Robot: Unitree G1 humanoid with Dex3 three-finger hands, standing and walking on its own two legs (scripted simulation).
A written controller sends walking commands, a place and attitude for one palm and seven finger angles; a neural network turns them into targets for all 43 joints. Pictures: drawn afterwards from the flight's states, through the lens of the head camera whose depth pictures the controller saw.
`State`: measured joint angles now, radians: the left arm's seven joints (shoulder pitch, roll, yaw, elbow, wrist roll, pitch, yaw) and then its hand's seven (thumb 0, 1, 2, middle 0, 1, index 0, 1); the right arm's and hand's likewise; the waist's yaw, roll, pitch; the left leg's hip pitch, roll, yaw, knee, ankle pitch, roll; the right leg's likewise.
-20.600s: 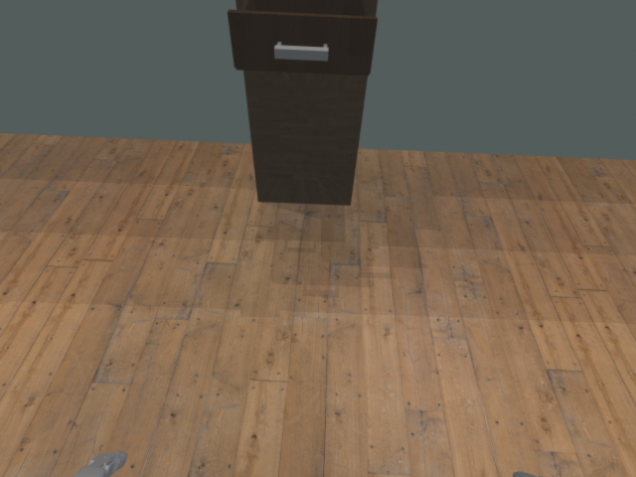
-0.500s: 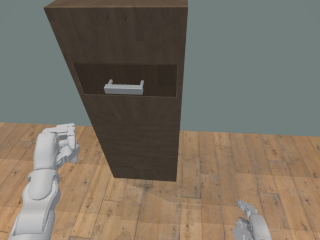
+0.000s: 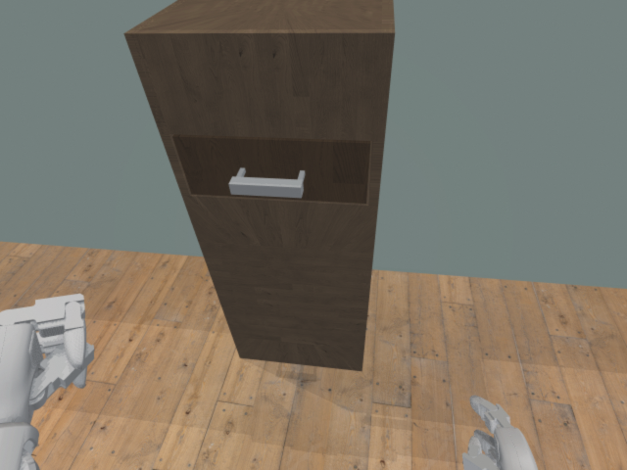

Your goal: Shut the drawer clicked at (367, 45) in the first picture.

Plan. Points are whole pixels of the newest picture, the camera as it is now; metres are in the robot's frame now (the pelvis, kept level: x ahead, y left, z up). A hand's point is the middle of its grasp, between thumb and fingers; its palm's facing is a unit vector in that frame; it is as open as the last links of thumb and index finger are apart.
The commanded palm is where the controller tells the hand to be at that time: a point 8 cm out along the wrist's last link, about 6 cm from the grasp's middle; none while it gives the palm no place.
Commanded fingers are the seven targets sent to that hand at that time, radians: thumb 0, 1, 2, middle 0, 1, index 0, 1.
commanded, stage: draw the hand back to the body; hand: left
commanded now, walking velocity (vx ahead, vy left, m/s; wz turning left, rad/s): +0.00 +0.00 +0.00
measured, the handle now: (269, 180) +0.62 +0.18 +0.04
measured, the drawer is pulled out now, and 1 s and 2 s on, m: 0.00 0.00 0.00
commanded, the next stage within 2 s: step back with the hand held close in 0.04 s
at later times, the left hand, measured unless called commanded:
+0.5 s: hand (102, 345) +0.19 +0.25 +0.14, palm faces +0.23 -0.83 -0.51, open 3.2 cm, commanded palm +0.12 +0.29 +0.17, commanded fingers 0.00 0.90 0.90 -1.40 -1.60 -1.40 -1.60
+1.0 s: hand (13, 433) +0.09 +0.27 +0.16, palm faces +0.35 -0.81 -0.47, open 3.3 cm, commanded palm +0.03 +0.31 +0.17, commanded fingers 0.00 0.90 0.90 -1.40 -1.60 -1.40 -1.60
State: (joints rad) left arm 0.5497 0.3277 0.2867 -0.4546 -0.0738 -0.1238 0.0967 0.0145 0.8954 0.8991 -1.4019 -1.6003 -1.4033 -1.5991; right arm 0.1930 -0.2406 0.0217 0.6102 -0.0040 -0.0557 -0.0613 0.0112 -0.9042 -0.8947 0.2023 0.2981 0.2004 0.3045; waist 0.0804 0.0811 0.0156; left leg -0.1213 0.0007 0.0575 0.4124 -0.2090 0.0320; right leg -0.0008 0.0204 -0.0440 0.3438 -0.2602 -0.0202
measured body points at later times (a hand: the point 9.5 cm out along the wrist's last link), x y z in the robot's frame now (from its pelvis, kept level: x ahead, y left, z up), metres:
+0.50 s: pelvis -0.02 +0.02 +0.00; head +0.01 +0.00 +0.45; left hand +0.17 +0.29 +0.17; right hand +0.15 -0.23 -0.09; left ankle +0.02 +0.10 -0.74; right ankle -0.04 -0.10 -0.74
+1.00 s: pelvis -0.10 +0.03 -0.01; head -0.07 +0.04 +0.43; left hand +0.07 +0.31 +0.18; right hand +0.07 -0.21 -0.09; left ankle +0.02 +0.10 -0.74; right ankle -0.04 -0.10 -0.74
